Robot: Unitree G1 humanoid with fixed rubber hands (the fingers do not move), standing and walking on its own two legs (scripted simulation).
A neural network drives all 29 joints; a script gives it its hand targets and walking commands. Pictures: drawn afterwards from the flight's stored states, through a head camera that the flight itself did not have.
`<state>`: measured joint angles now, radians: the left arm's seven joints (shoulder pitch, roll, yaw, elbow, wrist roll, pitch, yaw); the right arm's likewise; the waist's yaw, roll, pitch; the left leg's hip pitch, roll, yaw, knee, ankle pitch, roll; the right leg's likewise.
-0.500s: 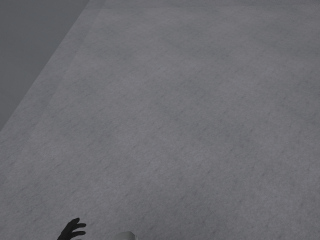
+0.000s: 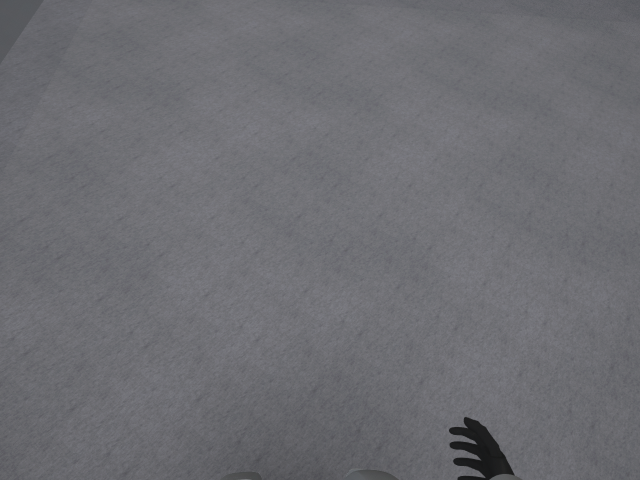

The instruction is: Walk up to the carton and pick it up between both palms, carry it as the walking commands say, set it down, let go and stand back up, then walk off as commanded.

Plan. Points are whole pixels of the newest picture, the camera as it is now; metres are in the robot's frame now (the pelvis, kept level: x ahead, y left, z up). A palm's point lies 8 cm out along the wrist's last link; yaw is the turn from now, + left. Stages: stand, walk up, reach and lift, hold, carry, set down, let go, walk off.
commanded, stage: walk up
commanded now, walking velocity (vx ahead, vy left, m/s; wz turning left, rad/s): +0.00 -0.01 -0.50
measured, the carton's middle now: out of the picture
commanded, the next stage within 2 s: none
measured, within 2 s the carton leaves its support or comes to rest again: neither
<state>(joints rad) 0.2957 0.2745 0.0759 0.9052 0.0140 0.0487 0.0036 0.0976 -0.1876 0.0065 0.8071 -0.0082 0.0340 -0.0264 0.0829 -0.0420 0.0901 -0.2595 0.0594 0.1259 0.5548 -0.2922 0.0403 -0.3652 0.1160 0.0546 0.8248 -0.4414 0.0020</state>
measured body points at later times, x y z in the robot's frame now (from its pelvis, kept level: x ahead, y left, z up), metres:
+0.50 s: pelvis +0.03 -0.06 -0.01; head +0.06 -0.09 +0.44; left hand +0.28 +0.11 -0.11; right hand -0.11 -0.32 -0.15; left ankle +0.00 +0.09 -0.74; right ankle -0.01 -0.18 -0.70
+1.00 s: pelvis +0.21 -0.24 +0.00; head +0.22 -0.26 +0.45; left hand +0.21 +0.01 -0.13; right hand +0.32 -0.53 -0.10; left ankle +0.39 -0.16 -0.70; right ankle +0.04 -0.24 -0.74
